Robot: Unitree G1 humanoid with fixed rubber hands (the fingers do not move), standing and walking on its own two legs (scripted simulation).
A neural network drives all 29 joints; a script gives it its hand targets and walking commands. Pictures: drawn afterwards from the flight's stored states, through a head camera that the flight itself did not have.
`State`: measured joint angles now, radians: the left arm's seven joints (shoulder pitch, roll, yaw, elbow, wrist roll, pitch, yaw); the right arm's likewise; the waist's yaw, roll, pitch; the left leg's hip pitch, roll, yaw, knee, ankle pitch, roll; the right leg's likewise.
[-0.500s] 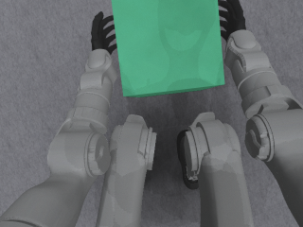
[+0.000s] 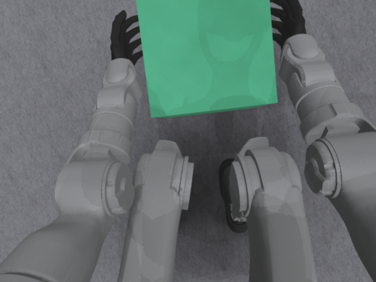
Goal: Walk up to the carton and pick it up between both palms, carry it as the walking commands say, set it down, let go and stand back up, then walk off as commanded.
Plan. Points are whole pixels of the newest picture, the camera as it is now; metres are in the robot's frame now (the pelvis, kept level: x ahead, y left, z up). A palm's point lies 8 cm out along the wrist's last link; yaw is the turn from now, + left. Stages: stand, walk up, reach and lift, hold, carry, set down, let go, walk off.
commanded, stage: set down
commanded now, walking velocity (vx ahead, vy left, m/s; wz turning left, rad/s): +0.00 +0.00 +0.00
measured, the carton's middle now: (206, 66) +0.48 -0.02 -0.22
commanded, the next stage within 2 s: let go in 1.98 s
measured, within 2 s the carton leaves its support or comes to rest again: neither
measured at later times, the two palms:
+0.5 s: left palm (106, 78) +0.47 +0.19 -0.18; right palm (303, 48) +0.49 -0.21 -0.18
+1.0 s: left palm (84, 56) +0.48 +0.17 -0.08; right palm (347, 14) +0.50 -0.22 -0.07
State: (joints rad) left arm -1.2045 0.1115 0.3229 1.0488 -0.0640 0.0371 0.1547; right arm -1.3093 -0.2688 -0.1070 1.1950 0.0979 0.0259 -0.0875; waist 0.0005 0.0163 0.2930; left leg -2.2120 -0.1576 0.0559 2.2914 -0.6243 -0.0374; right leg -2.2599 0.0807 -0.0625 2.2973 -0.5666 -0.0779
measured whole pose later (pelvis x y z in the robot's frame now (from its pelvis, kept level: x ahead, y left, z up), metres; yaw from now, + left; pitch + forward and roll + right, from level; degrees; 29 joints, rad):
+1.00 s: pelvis -0.01 +0.00 +0.08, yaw +0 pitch +27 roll +2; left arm -1.07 0.23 0.20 0.46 -0.16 0.29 0.20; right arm -1.15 -0.45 -0.14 0.60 0.19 0.25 -0.04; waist 0.00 -0.02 0.52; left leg -1.94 -0.10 0.05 2.08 -0.61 0.01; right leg -1.97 0.08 -0.04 2.08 -0.58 -0.07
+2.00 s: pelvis +0.00 -0.01 +0.31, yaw -1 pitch +22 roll +3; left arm -0.97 0.26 0.26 0.50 -0.11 0.29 0.08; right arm -1.07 -0.39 -0.18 0.62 0.12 0.29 0.00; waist 0.02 -0.03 0.50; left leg -1.21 -0.10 -0.03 1.17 -0.35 -0.02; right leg -1.24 0.10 0.03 1.19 -0.33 -0.06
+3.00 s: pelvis +0.14 +0.04 +0.42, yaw -4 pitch +0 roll -1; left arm 0.22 0.19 0.03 0.40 0.00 0.06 -0.04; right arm 0.27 -0.20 -0.07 0.38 -0.05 0.06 0.07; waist -0.01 0.04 0.13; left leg -0.19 -0.09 -0.04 0.53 -0.33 0.09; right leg -0.19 0.07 0.10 0.50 -0.30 -0.01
